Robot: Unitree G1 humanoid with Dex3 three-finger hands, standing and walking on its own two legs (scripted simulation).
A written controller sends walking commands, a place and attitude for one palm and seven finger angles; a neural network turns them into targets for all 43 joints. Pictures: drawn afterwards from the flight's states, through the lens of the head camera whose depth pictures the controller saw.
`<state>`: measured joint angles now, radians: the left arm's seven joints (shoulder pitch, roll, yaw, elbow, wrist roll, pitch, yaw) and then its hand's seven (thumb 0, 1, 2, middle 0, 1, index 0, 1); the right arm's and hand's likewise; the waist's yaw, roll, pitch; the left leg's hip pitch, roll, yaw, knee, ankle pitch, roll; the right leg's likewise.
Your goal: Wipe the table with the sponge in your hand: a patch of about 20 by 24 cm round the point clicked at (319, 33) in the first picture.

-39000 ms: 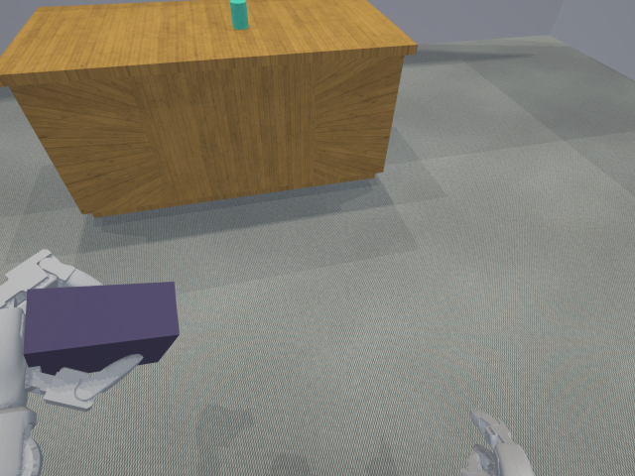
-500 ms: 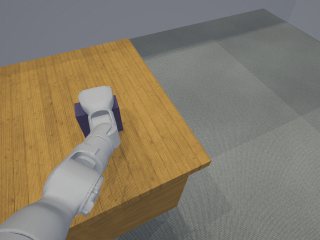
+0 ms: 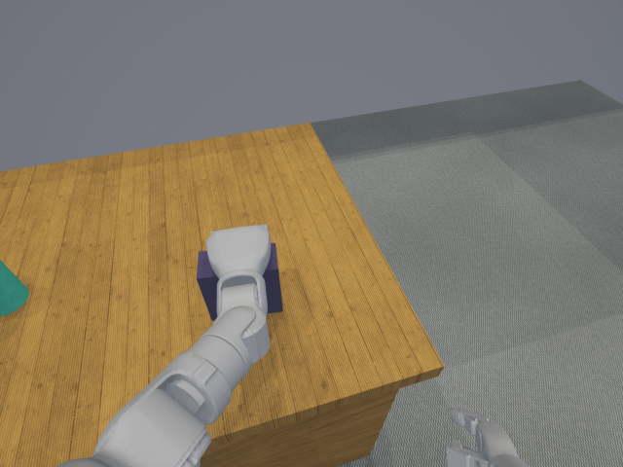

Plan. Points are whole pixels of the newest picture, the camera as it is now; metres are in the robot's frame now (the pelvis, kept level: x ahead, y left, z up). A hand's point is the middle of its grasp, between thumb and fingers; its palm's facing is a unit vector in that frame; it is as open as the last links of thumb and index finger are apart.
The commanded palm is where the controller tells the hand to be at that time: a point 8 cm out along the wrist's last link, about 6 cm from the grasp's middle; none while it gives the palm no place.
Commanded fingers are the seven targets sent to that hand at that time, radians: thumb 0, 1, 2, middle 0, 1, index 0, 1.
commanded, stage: wipe back along the third lane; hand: left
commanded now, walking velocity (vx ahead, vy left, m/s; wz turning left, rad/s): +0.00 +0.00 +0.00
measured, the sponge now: (244, 289) +0.38 +0.15 -0.01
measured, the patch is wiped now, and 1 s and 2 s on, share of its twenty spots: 0.95 0.95 0.95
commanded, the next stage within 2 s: slide back across to the middle lane in 1.60 s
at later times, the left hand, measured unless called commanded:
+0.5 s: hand (250, 302) +0.33 +0.12 +0.02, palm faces -0.04 -0.02 -1.00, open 9.5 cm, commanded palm +0.28 +0.10 +0.05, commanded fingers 0.00 0.10 1.30 -1.20 -1.60 -1.20 -1.60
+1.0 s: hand (256, 313) +0.32 +0.11 +0.02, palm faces -0.05 -0.03 -1.00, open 9.5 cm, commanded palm +0.27 +0.09 +0.05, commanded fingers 0.00 0.10 1.30 -1.20 -1.60 -1.20 -1.60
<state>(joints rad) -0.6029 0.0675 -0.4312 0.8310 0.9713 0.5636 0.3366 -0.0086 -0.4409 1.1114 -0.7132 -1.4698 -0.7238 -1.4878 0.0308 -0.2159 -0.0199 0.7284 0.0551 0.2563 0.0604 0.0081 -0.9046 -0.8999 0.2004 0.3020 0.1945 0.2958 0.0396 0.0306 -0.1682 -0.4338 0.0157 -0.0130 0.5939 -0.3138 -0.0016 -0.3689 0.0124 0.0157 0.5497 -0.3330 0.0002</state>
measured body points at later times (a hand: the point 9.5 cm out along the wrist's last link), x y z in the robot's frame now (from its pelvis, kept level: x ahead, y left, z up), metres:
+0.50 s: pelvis -0.03 -0.01 +0.00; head -0.04 -0.03 +0.45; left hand +0.33 +0.12 +0.08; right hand +0.15 -0.23 -0.12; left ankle -0.02 +0.12 -0.73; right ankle -0.04 -0.13 -0.73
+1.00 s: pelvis -0.03 -0.03 +0.00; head -0.05 -0.05 +0.45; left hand +0.32 +0.11 +0.07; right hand +0.17 -0.24 -0.11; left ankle -0.02 +0.12 -0.73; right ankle -0.04 -0.13 -0.73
